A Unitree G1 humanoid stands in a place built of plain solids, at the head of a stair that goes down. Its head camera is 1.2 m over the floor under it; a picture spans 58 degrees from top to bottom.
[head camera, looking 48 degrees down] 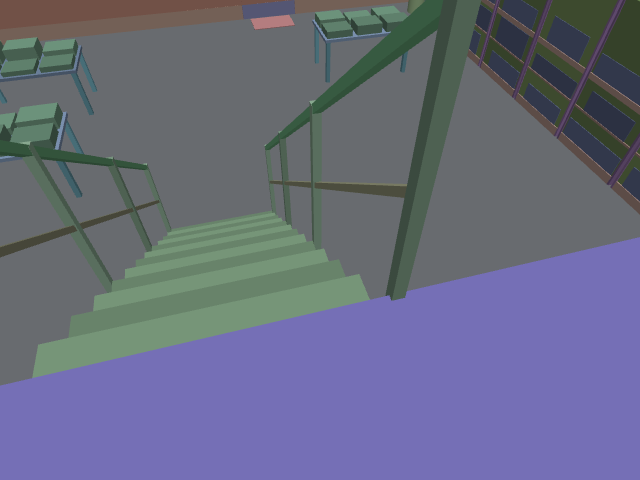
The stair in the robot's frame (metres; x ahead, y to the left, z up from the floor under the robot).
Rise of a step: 0.21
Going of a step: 0.26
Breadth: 1.22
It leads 15 degrees to the left of straight ahead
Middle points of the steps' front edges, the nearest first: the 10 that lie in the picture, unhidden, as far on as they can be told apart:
0.67 0.36 0.00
0.92 0.43 -0.21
1.18 0.50 -0.42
1.43 0.57 -0.64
1.68 0.63 -0.85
1.94 0.70 -1.06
2.19 0.77 -1.27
2.44 0.84 -1.48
2.69 0.91 -1.70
2.95 0.98 -1.91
